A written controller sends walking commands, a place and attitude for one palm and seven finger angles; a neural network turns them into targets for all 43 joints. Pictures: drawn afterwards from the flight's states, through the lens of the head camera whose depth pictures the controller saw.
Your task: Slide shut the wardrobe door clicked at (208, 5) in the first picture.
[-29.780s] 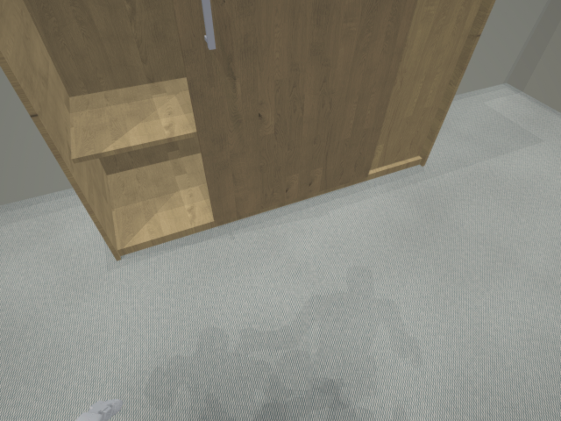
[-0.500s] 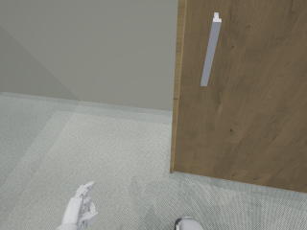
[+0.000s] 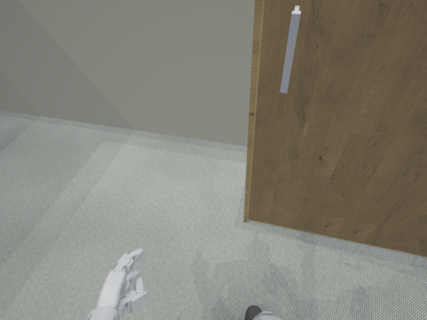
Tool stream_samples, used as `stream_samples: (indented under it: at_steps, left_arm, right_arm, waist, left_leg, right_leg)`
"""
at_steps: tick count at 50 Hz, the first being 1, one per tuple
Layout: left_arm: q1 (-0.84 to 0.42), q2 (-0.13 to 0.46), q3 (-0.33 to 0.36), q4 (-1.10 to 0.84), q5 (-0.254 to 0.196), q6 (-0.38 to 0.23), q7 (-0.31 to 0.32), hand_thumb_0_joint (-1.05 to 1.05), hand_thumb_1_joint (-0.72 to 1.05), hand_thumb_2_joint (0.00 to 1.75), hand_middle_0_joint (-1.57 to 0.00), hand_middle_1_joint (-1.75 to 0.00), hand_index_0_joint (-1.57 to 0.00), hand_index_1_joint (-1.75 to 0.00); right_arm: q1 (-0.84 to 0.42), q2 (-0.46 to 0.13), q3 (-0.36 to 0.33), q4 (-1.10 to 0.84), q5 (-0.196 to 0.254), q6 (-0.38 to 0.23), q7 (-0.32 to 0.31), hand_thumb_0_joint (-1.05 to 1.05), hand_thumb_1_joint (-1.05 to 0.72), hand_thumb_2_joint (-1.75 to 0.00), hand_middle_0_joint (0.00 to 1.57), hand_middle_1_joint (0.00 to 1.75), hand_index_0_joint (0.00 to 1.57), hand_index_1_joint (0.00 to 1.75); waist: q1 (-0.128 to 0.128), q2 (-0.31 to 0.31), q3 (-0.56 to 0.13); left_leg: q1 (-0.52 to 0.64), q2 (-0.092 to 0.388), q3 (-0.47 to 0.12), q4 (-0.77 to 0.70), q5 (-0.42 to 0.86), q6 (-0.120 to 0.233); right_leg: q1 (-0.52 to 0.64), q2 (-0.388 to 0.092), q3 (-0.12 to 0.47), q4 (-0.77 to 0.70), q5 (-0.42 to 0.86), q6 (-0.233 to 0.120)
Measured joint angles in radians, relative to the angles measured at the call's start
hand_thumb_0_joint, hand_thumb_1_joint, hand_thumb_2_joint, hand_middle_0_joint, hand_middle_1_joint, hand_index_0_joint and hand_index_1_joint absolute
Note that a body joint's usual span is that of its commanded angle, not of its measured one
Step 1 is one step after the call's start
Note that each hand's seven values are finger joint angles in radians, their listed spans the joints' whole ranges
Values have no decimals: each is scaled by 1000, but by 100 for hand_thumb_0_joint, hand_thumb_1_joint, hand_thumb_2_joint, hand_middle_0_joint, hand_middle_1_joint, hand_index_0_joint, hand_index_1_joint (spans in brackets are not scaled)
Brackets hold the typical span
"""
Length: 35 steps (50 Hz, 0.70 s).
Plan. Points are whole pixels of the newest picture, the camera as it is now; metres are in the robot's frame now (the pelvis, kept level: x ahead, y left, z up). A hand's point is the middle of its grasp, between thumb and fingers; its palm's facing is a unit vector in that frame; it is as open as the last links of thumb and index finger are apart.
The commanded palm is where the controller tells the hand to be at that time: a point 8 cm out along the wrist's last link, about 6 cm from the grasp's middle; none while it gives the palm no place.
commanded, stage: stop stepping back and stand still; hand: right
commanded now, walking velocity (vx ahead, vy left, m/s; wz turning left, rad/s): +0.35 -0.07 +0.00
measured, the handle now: (290, 52) +0.67 -0.16 +0.18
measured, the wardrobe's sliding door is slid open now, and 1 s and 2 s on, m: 0.00 0.00 0.00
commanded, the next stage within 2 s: let the arm hang, fingers relaxed in 1.32 s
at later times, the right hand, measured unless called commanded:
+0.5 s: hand out of the picture +0.12 -0.27 +0.21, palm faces +0.43 +0.71 -0.55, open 7.4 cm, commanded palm +0.07 -0.31 +0.19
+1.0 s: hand out of the picture +0.16 -0.29 +0.20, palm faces +0.46 +0.73 -0.51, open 7.4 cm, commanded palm +0.10 -0.32 +0.19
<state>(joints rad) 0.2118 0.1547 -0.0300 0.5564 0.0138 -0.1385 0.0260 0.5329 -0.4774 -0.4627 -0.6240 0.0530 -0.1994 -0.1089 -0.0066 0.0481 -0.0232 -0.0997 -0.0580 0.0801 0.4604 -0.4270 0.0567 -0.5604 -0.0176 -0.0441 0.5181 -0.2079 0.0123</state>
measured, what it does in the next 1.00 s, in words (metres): steps on the spot: right foot, then left foot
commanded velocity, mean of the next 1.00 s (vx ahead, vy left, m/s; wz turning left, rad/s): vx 0.10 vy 0.00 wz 0.00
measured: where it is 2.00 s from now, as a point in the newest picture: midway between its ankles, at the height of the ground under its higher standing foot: outside the picture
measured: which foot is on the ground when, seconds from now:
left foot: down 0.00-0.24, up 0.26-0.48, down 0.50-1.00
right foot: up 0.00-0.22, down 0.24-0.50, up 0.52-0.74, down 0.76-1.00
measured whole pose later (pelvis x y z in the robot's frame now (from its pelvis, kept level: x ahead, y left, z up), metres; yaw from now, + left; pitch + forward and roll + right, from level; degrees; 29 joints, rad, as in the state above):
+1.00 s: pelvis -0.03 -0.02 +0.00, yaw -1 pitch -1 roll +1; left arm 0.22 0.19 -0.01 0.61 -0.01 -0.12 0.04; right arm 0.53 -0.46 -0.47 -0.48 0.02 -0.23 -0.14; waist 0.01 -0.01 -0.01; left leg -0.27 -0.04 0.07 0.55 -0.27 0.05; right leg -0.31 -0.04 -0.01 0.65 -0.33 0.00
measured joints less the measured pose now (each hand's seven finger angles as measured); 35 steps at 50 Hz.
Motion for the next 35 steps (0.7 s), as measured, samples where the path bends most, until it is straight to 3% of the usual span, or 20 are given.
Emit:
stream_samples:
  at_steps: [2, 4, 6, 8, 11, 12, 15, 17, 20, 23, 25, 26, 27, 30, 32, 35]
  left_arm:
    - [7, 29, 3, 38, 3, 30, 6, 1, 90, 90, -20, -30, -21, -30]
    - [54, 38, 4, 85, -8, 57, 13, 1, 90, 90, -20, -30, -21, -30]
    - [102, 42, 3, 110, -14, 74, 24, 1, 90, 90, -20, -30, -21, -30]
    - [133, 50, 5, 119, -14, 75, 40, 1, 90, 90, -20, -30, -21, -30]
    - [153, 78, 14, 120, -10, 49, 63, 2, 90, 90, -20, -30, -20, -30]
    - [148, 90, 18, 114, -9, 37, 68, 2, 90, 90, -20, -30, -20, -30]
    - [86, 78, 26, 104, -6, 15, 65, 2, 91, 90, -20, -30, -20, -30]
    - [67, 49, 23, 93, -4, -5, 52, 2, 91, 90, -20, -30, -20, -30]
    - [72, 7, 5, 86, -8, -18, 30, 2, 91, 90, -20, -30, -20, -30]
    - [96, -5, -3, 72, -5, 5, 26, 1, 90, 90, -20, -30, -20, -30]
    - [113, -1, 2, 59, -6, 25, 29, 1, 90, 90, -20, -30, -20, -30]
    - [104, 8, 9, 68, -8, 37, 28, 1, 90, 90, -20, -30, -20, -30]
    - [88, 20, 14, 87, -8, 50, 27, 1, 90, 90, -20, -30, -21, -30]
    - [64, 56, 25, 142, -5, 72, 22, 1, 90, 90, -20, -30, -21, -30]
    - [69, 66, 26, 146, -4, 73, 28, 2, 91, 90, -20, -30, -21, -30]
    - [72, 73, 22, 129, 1, 46, 48, 2, 91, 90, -20, -30, -20, -30]
  right_arm:
    - [8, -1, 14, 9, 5, 5, 7, 1, -89, -90, 22, 30, 22, 30]
    - [25, -5, 19, 37, 13, 9, 9, 1, -88, -90, 22, 30, 22, 30]
    - [34, 19, 4, 85, 13, 3, -1, 1, -88, -90, 22, 30, 22, 30]
    - [-7, 54, 0, 155, 4, 5, -18, 1, -88, -90, 22, 30, 22, 30]
    - [-129, 109, 32, 247, -15, 27, -49, 1, -89, -90, 21, 30, 22, 30]
    - [-153, 126, 43, 253, -16, 36, -58, 1, -89, -90, 21, 30, 21, 30]
    - [-146, 152, 62, 230, -20, 51, -69, 2, -89, -90, 21, 30, 21, 30]
    - [-95, 124, 72, 176, -22, 50, -50, 2, -89, -90, 21, 30, 21, 30]
    - [-5, 46, 55, 85, -26, 15, -29, 2, -89, -90, 21, 30, 21, 30]
    - [62, -10, 7, 67, -32, -23, -28, 2, -89, -90, 22, 30, 22, 30]
    - [66, -44, -27, 96, -39, -31, -31, 1, -89, -90, 22, 30, 22, 30]
    - [45, -43, -34, 119, -41, -32, -30, 1, -89, -90, 22, 30, 22, 30]
    - [19, -27, -32, 149, -39, -35, -27, 1, -89, -90, 22, 30, 22, 30]
    - [-45, 68, -3, 246, -32, -24, -26, 1, -89, -90, 22, 30, 22, 30]
    - [-60, 127, 22, 283, -27, -1, -29, 1, -89, -90, 21, 30, 22, 30]
    - [-81, 176, 74, 276, -34, 23, -38, 1, -89, -90, 21, 30, 21, 30]
  waist:
    - [6, -39, 4]
    - [-9, -28, -55]
    - [-32, -6, -114]
    - [-36, 10, -136]
    - [-22, 11, -107]
    - [-13, 9, -89]
    - [21, 29, -20]
    - [58, 27, -2]
    - [82, 17, -2]
    - [72, -27, -22]
    - [57, -46, -43]
    - [36, -55, -39]
    - [16, -62, -27]
    - [-23, -72, -22]
    - [-34, -55, -36]
    - [-34, -15, -32]
  left_leg:
    - [-4, -15, 24, 22, 68, 4]
    - [-11, -4, 20, 29, 55, -1]
    - [-25, 4, -8, 14, 60, -3]
    - [-40, 14, -18, 6, 76, -5]
    - [-72, 37, 8, 69, 59, -18]
    - [-97, 48, 11, 124, 36, -27]
    - [-210, 63, -58, 380, -60, -44]
    - [-278, 51, -63, 481, -78, -49]
    - [-315, 45, -24, 427, -20, -55]
    - [-263, 43, 35, 274, 13, -48]
    - [-211, 40, 18, 166, -27, -14]
    - [-228, 39, 15, 164, 54, 4]
    - [-236, 42, 14, 172, 145, 14]
    - [-218, 50, 4, 163, 166, 6]
    - [-200, 61, -7, 124, 166, 0]
    - [-178, 79, -8, 86, 182, -8]
  right_leg:
    - [-60, 8, 28, 302, -89, -2]
    - [-71, 36, 34, 546, -114, -5]
    - [-31, 28, 27, 623, -123, -14]
    - [47, 2, 18, 525, -151, -30]
    - [215, -30, 10, 198, -164, -57]
    - [263, -28, 11, 103, -146, -51]
    - [279, 2, -25, 107, -109, -31]
    - [295, 2, -25, 81, -86, -36]
    - [309, -13, -10, 40, -56, -32]
    - [290, -40, -1, 72, -100, -30]
    - [225, -40, 6, 182, -229, -40]
    - [178, -34, 20, 290, -282, -43]
    - [134, -20, 36, 414, -290, -42]
    - [60, 1, 45, 618, -227, -36]
    - [63, -3, 23, 582, -184, -38]
    - [149, -15, -7, 347, -158, -51]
